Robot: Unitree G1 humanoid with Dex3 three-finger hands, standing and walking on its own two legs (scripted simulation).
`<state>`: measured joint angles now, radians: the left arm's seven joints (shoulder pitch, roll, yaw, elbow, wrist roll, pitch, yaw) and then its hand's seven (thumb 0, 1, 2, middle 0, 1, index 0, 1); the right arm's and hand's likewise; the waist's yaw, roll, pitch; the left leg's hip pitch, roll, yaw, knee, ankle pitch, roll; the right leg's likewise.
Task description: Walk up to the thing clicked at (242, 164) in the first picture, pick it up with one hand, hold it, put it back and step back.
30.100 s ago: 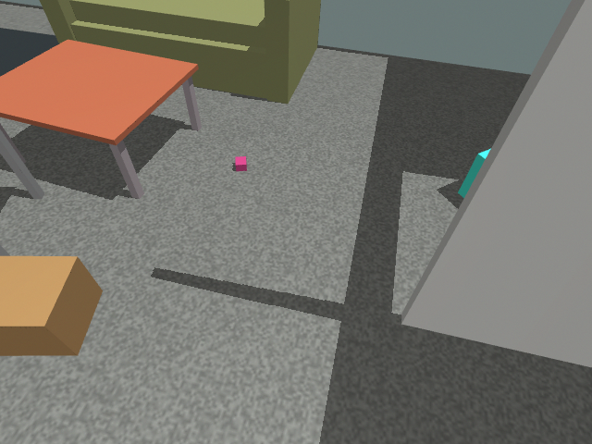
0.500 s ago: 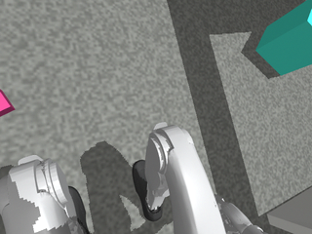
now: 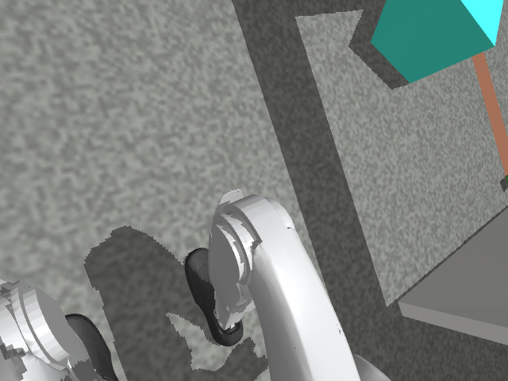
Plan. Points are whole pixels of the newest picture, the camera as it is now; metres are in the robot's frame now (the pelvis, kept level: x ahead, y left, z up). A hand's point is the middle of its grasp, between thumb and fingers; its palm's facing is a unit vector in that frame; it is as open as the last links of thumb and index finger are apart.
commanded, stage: rest palm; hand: left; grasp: from above
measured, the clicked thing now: out of the picture +0.45 +0.33 -0.28
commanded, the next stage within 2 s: close in 0.14 s
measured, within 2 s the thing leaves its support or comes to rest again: neither
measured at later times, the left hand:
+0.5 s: hand out of the picture +0.46 +0.33 -0.25, palm faces -0.35 -0.24 -0.91, open 13.5 cm
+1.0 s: hand out of the picture +0.44 +0.33 -0.25, palm faces -0.39 -0.26 -0.88, open 11.9 cm
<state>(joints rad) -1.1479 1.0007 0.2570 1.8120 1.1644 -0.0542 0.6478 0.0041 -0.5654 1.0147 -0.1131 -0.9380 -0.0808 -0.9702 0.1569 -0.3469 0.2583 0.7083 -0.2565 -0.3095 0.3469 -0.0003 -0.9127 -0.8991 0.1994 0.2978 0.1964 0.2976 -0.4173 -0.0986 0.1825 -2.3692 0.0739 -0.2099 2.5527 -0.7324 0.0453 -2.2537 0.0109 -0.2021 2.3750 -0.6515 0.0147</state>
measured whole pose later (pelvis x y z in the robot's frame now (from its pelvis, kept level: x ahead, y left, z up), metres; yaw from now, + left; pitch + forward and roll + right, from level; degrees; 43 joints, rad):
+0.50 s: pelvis +0.00 +0.00 +0.00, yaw -1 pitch +28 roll -15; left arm -1.19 1.06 0.19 1.85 1.19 -0.08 0.68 0.00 -0.43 0.94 -0.21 -0.90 -0.18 -0.93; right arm 0.11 -0.38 0.32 0.66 -0.26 -0.34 0.35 0.00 -0.91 -0.90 0.20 0.30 0.20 0.30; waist -0.43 -0.15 0.21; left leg -2.36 0.07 -0.24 2.55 -0.72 0.04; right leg -2.23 0.02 -0.23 2.35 -0.64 0.02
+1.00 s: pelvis -0.01 +0.00 +0.01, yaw -1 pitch +27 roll -15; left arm -1.14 1.07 0.16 1.81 1.13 -0.09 0.61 0.00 -0.18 0.75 -0.39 -0.76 -0.38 -0.77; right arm 0.14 -0.36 0.34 0.65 -0.24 -0.32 0.33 0.00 -0.91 -0.90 0.20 0.30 0.20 0.30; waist -0.42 -0.16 0.23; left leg -2.34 0.07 -0.25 2.54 -0.71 0.04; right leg -2.21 0.02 -0.23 2.33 -0.62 0.02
